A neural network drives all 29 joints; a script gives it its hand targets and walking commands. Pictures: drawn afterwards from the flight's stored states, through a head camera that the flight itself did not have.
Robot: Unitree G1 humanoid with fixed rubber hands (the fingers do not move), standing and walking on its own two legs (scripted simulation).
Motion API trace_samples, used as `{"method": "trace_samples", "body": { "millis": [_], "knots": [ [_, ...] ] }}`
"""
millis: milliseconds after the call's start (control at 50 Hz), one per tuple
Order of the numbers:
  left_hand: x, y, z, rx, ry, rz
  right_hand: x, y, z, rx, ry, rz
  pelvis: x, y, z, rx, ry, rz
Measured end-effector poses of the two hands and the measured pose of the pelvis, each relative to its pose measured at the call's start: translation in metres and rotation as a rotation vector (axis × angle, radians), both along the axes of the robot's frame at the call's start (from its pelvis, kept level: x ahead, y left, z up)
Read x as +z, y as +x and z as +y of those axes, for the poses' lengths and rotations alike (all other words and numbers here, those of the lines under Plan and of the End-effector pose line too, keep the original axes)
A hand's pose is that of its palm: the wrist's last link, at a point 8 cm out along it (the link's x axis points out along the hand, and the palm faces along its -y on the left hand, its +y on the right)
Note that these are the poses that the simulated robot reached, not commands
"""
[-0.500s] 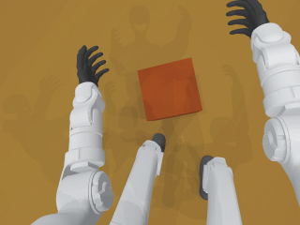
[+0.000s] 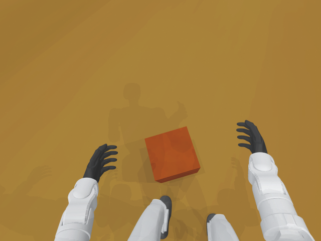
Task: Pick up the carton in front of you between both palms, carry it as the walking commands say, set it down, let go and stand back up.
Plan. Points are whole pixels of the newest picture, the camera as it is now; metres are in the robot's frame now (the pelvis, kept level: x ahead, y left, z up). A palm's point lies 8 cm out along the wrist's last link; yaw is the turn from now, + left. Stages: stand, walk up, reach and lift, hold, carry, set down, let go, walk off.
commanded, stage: let go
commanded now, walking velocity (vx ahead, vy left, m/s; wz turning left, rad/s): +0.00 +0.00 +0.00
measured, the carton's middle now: (172, 156) +0.39 +0.09 -0.60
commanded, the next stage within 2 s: stand in 0.96 s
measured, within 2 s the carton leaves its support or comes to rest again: neither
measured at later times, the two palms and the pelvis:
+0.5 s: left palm (94, 191) +0.21 +0.21 -0.02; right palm (320, 196) +0.25 -0.25 -0.02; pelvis +0.06 -0.03 +0.05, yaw +3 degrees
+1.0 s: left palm (80, 202) +0.18 +0.24 -0.02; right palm (317, 220) +0.21 -0.24 -0.03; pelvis +0.04 -0.01 +0.05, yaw +2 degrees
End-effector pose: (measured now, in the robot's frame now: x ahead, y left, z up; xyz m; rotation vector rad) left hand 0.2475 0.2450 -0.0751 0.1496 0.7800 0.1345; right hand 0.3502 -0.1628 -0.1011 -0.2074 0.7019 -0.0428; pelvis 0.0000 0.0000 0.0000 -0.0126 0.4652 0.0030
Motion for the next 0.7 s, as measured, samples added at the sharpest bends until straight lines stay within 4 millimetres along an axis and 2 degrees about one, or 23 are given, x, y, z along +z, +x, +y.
{"method": "trace_samples", "body": {
  "millis": [160, 260, 360, 560, 640, 700],
  "knots": [
    [0.037, -0.041, 0.0, 0.013, -0.007, 0.01, 0.029, -0.026, -0.013, 0.035, 0.001, 0.021, 0.025, 0.028, -0.001, 0.03, 0.009, -0.168],
    [0.048, -0.053, -0.009, 0.03, -0.011, 0.022, 0.044, -0.042, -0.029, 0.05, 0.002, 0.036, 0.036, 0.042, -0.007, 0.043, 0.018, -0.246],
    [0.054, -0.052, -0.021, 0.024, -0.013, 0.024, 0.058, -0.062, -0.052, 0.047, 0.0, 0.05, 0.044, 0.053, -0.018, 0.049, 0.03, -0.313],
    [0.057, -0.033, -0.042, -0.027, -0.01, 0.01, 0.082, -0.11, -0.098, -0.003, -0.003, 0.076, 0.051, 0.066, -0.034, 0.033, 0.04, -0.423],
    [0.06, -0.028, -0.043, -0.035, 0.017, 0.014, 0.081, -0.124, -0.105, -0.029, -0.001, 0.081, 0.05, 0.066, -0.036, 0.033, 0.041, -0.443],
    [0.062, -0.028, -0.04, -0.023, 0.034, 0.007, 0.078, -0.131, -0.101, -0.03, 0.003, 0.087, 0.049, 0.063, -0.034, 0.036, 0.042, -0.454]
  ]
}}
